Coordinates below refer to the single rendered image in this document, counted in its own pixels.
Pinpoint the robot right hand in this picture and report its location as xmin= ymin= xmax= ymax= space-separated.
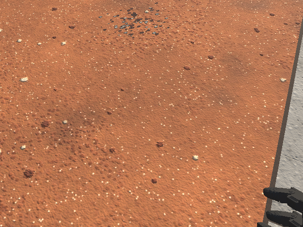
xmin=257 ymin=187 xmax=303 ymax=227

